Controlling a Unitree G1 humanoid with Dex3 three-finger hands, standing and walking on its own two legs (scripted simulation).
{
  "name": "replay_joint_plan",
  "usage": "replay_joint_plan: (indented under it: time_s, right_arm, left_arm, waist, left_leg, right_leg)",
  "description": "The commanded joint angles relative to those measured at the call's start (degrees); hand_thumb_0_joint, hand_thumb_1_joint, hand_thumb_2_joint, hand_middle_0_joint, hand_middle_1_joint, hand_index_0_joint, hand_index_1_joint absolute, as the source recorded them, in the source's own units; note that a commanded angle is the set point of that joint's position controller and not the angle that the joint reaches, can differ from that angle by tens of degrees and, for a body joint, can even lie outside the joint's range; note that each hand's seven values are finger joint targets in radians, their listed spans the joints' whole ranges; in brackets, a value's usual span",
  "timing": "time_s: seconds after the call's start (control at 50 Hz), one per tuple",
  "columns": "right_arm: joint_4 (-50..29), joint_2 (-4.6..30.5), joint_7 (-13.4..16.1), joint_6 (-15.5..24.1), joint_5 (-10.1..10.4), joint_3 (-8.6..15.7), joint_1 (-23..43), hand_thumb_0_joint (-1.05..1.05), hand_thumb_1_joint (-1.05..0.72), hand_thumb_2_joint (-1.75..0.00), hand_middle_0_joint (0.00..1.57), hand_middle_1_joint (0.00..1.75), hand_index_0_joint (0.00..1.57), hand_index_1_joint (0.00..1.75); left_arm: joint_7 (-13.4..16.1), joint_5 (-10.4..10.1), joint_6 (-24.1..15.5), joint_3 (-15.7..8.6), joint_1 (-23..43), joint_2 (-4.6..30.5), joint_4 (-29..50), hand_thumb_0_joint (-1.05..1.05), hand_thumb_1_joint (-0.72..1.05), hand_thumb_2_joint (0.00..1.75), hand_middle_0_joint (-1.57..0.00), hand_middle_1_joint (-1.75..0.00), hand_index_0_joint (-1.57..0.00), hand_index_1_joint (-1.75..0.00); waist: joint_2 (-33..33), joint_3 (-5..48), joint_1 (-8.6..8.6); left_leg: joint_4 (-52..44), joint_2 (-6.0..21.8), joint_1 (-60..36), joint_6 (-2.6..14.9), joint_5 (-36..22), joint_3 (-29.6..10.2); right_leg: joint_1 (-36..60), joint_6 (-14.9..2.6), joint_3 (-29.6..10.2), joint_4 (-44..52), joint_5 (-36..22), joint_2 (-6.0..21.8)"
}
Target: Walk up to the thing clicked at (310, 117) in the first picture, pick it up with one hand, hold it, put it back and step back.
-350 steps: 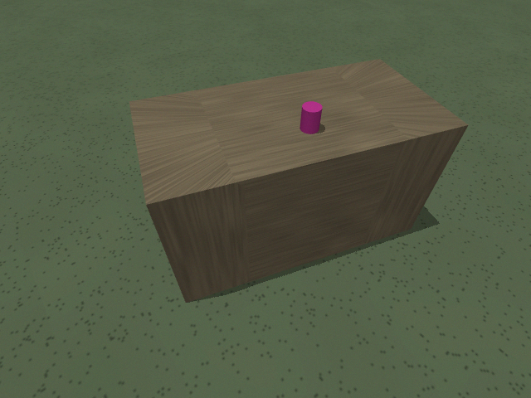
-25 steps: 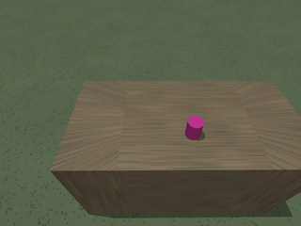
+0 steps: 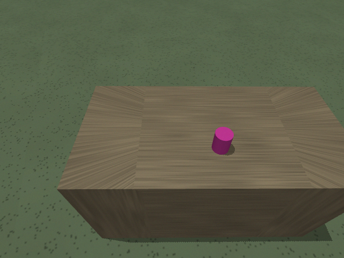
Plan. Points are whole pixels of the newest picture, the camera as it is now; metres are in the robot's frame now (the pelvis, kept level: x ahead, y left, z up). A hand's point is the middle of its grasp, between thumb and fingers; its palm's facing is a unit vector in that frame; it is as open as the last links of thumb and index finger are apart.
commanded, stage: rise first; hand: right
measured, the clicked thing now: (222, 140) +0.55 -0.18 -0.14
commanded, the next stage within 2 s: go down in 1.28 s
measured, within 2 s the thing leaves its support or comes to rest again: neither
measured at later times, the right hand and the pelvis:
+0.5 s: hand (279, 251) +0.18 -0.25 -0.10, palm faces +0.21 +0.91 -0.35, open 16.2 cm; pelvis +0.01 +0.00 +0.00, yaw +0 degrees
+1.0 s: hand (283, 239) +0.19 -0.25 -0.06, palm faces +0.24 +0.91 -0.34, open 17.3 cm; pelvis +0.02 +0.00 +0.00, yaw +0 degrees
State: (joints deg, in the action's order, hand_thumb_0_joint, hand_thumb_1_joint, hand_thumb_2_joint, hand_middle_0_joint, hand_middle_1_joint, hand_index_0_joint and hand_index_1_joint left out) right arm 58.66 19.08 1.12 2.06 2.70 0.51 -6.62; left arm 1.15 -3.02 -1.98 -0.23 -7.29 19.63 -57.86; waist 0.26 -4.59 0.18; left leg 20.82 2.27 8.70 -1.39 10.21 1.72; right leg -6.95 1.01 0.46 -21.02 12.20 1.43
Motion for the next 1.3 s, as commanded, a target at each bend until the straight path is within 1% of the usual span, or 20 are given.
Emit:
replay_joint_plan:
  time_s: [0.0,0.04,0.1,0.14,0.22,0.32,0.34,0.4,0.52,0.56,0.58,0.62,0.64,0.8,0.94,0.96,1.08,1.18,1.22,1.28]
  right_arm:
    - [-8.78,13.53,3.02,5.02,2.63,8.23,9.62,0.0,-0.42,-0.42,0.07,0.05,0.06,0.05]
    - [-12.67,12.09,3.71,6.06,2.0,8.29,10.41,0.0,-0.26,-0.26,0.07,0.05,0.06,0.05]
    - [-12.46,11.68,3.32,4.65,-0.14,12.52,-0.25,0.0,-0.17,-0.19,0.07,0.05,0.06,0.05]
    - [-17.12,10.53,3.24,4.15,-0.13,12.2,-3.42,0.0,-0.07,-0.17,0.07,0.05,0.06,0.05]
    - [-22.87,5.77,2.68,3.08,0.54,9.12,-0.5,0.0,0.12,-0.13,0.06,0.05,0.06,0.05]
    - [-27.26,6.52,3.12,3.52,0.03,9.35,1.78,0.0,0.36,-0.08,0.05,0.05,0.05,0.06]
    - [-29.69,9.61,3.53,3.83,-0.34,11.69,1.83,0.0,0.37,-0.08,0.05,0.05,0.05,0.05]
    - [-32.72,9.5,4.03,4.28,-0.61,11.43,2.04,0.0,0.43,-0.07,0.05,0.05,0.05,0.05]
    - [-37.72,9.3,4.3,4.39,-0.94,12.82,-2.3,0.0,0.47,-0.06,0.05,0.05,0.05,0.06]
    - [-38.24,6.7,3.91,4.22,-0.94,11.48,-4.98,0.0,0.49,-0.06,0.05,0.06,0.05,0.06]
    - [-40.71,9.36,4.16,4.31,-1.04,13.38,-4.52,0.0,0.49,-0.06,0.05,0.06,0.05,0.06]
    - [-38.84,5.33,3.48,3.69,-0.73,10.84,-7.58,0.0,0.51,-0.06,0.05,0.06,0.05,0.06]
    - [-40.57,7.58,3.65,3.76,-0.79,12.5,-6.25,0.0,0.52,-0.06,0.05,0.06,0.05,0.06]
    - [-45.66,7.12,3.23,3.65,-0.66,12.98,-6.63,0.0,0.52,-0.06,0.05,0.06,0.05,0.06]
    - [-50.2,6.16,3.15,4.06,-0.56,12.44,-7.33,0.0,0.52,-0.06,0.05,0.06,0.05,0.06]
    - [-49.41,7.09,3.3,3.98,-0.67,13.54,-8.49,0.0,0.51,-0.06,0.05,0.06,0.05,0.06]
    - [-51.41,4.63,2.85,4.56,-0.55,11.5,-10.03,0.0,0.53,-0.06,0.05,0.06,0.05,0.06]
    - [-53.6,7.2,2.88,5.08,-0.46,14.38,-10.53,0.0,0.52,-0.06,0.05,0.06,0.05,0.06]
    - [-55.16,6.12,2.74,5.13,-0.44,13.11,-10.6,0.0,0.53,-0.06,0.05,0.06,0.05,0.06]
    - [-56.19,4.59,2.68,5.66,-0.44,11.66,-10.77,0.0,0.51,-0.06,0.05,0.06,0.05,0.06]
  left_arm:
    - [2.59,-2.43,-4.65,-8.29,6.55,12.1,10.47,0.0,0.42,0.42,-0.02,-0.05,-0.01,-0.06]
    - [3.36,-1.98,-5.22,-6.74,9.53,9.66,11.59,0.0,0.26,0.27,-0.03,-0.05,-0.02,-0.06]
    - [2.96,0.72,-4.38,-10.95,2.08,8.85,8.23,0.0,0.16,0.21,-0.03,-0.06,-0.04,-0.05]
    - [2.65,0.91,-3.92,-9.97,-0.52,6.19,11.18,0.0,0.08,0.17,-0.04,-0.06,-0.05,-0.05]
    - [2.6,0.44,-3.19,-8.15,2.77,2.95,16.39,0.0,-0.13,0.13,-0.04,-0.06,-0.05,-0.05]
    - [3.58,0.79,-4.0,-8.27,5.07,3.49,21.28,0.0,-0.41,0.09,-0.06,-0.06,-0.05,-0.06]
    - [3.92,1.01,-4.19,-9.51,4.96,5.41,22.61,0.0,-0.43,0.09,-0.06,-0.07,-0.06,-0.07]
    - [4.53,1.35,-4.84,-9.32,5.0,5.63,27.21,0.0,-0.52,0.06,-0.06,-0.07,-0.07,-0.07]
    - [4.73,1.79,-4.86,-7.9,-0.89,2.41,25.58,0.0,-0.52,0.05,-0.06,-0.07,-0.07,-0.07]
    - [4.33,1.72,-4.96,-6.3,-1.84,0.34,27.13,0.0,-0.53,0.06,-0.06,-0.07,-0.07,-0.07]
    - [4.52,1.81,-4.79,-7.57,-2.44,1.9,26.98,0.0,-0.53,0.06,-0.06,-0.07,-0.07,-0.07]
    - [3.95,1.53,-4.64,-5.62,-1.94,-0.21,28.38,0.0,-0.53,0.05,-0.06,-0.07,-0.06,-0.06]
    - [4.07,1.65,-4.73,-7.64,-1.9,2.46,28.73,0.0,-0.53,0.05,-0.06,-0.07,-0.06,-0.06]
    - [3.62,1.7,-4.89,-8.89,-1.83,3.3,31.32,0.0,-0.54,0.06,-0.06,-0.07,-0.06,-0.07]
    - [3.43,1.86,-5.1,-7.18,-1.76,1.38,32.25,0.0,-0.54,0.07,-0.06,-0.07,-0.06,-0.07]
    - [3.74,1.91,-5.04,-9.63,-2.52,3.32,31.0,0.0,-0.54,0.07,-0.06,-0.07,-0.06,-0.07]
    - [3.2,1.84,-5.01,-6.07,-1.95,-0.62,30.42,0.0,-0.54,0.07,-0.06,-0.07,-0.06,-0.07]
    - [3.42,1.99,-5.24,-9.6,-1.8,2.9,30.11,0.0,-0.54,0.07,-0.06,-0.07,-0.06,-0.07]
    - [3.65,1.98,-5.59,-10.78,-0.8,4.7,32.82,0.0,-0.54,0.07,-0.06,-0.07,-0.06,-0.07]
    - [3.37,1.98,-5.69,-8.35,-0.16,1.68,32.14,0.0,-0.55,0.08,-0.06,-0.07,-0.06,-0.07]
  waist:
    - [-1.39,7.38,-0.09]
    - [0.66,13.8,0.76]
    - [1.18,15.18,0.87]
    - [2.29,17.57,0.91]
    - [0.62,12.73,-0.04]
    - [-0.59,10.05,0.25]
    - [0.13,11.57,0.55]
    - [-0.53,14.25,0.32]
    - [1.62,13.78,0.82]
    - [0.8,13.25,0.88]
    - [2.19,13.65,0.93]
    - [0.51,10.24,0.99]
    - [2.01,11.03,0.42]
    - [1.09,10.09,0.49]
    - [0.49,10.74,1.03]
    - [0.43,10.73,0.81]
    - [0.98,7.26,1.04]
    - [1.52,8.48,1.02]
    - [0.85,9.46,0.49]
    - [0.79,8.36,1.34]
  left_leg:
    - [-0.42,-1.82,1.53,0.85,-0.72,2.03]
    - [1.78,-1.55,0.16,1.4,-5.31,1.64]
    - [3.55,-2.01,0.72,1.93,-9.13,1.28]
    - [2.72,-2.31,-2.03,1.84,-12.38,1.49]
    - [1.15,-2.29,0.67,1.18,-9.24,1.82]
    - [0.25,-2.04,1.89,1.37,-5.26,1.7]
    - [0.57,-1.97,1.25,1.38,-5.67,1.73]
    - [1.16,-1.78,-0.92,1.28,-8.54,1.35]
    - [1.7,-1.65,-1.98,1.21,-11.73,1.58]
    - [1.56,-1.65,-2.43,1.05,-12.52,1.75]
    - [1.6,-1.62,-2.42,1.08,-13.14,1.81]
    - [1.17,-1.93,-1.58,1.07,-12.31,2.25]
    - [1.29,-1.94,-1.77,1.1,-12.76,2.18]
    - [1.16,-2.0,-2.27,1.2,-11.68,2.57]
    - [0.76,-1.72,-3.5,1.05,-12.13,2.33]
    - [0.82,-1.67,-3.34,1.09,-12.21,2.34]
    - [-0.35,-1.76,-2.02,1.18,-7.54,2.41]
    - [-0.25,-1.68,-2.71,1.11,-8.21,2.39]
    - [-0.26,-1.8,-2.73,1.17,-8.86,2.5]
    - [-0.45,-1.79,-2.89,1.26,-7.83,2.58]
  right_leg:
    - [-4.68,-1.71,1.87,1.16,-1.82,-1.51]
    - [-3.17,-1.15,1.52,-0.55,-7.41,-1.19]
    - [-4.73,-1.26,1.63,-2.01,-11.16,-1.38]
    - [-3.2,-0.9,1.8,-1.5,-14.16,-1.28]
    - [-5.7,-1.24,2.03,-0.6,-10.0,-1.36]
    - [-6.12,-1.39,1.83,0.15,-6.4,-1.0]
    - [-4.75,-1.32,1.65,0.08,-7.0,-1.06]
    - [-2.87,-1.37,1.6,-0.57,-9.82,-1.12]
    - [-1.03,-1.29,1.96,-0.87,-13.2,-1.34]
    - [-1.11,-1.31,2.09,-0.81,-13.94,-1.34]
    - [-0.65,-1.14,2.2,-0.78,-14.71,-1.41]
    - [-2.36,-1.13,2.12,-0.31,-14.24,-1.05]
    - [-1.54,-0.95,2.2,-0.2,-14.52,-1.0]
    - [-0.38,-0.95,1.87,0.42,-13.97,-0.68]
    - [-0.05,-1.16,2.07,0.21,-14.01,-1.03]
    - [0.36,-1.19,2.02,0.22,-14.05,-1.03]
    - [-1.59,-1.36,2.23,1.2,-9.6,-1.05]
    - [-0.87,-1.24,2.1,1.02,-10.06,-1.13]
    - [0.14,-1.25,2.04,1.26,-10.57,-0.98]
    - [-0.67,-1.22,1.84,1.32,-9.87,-1.06]
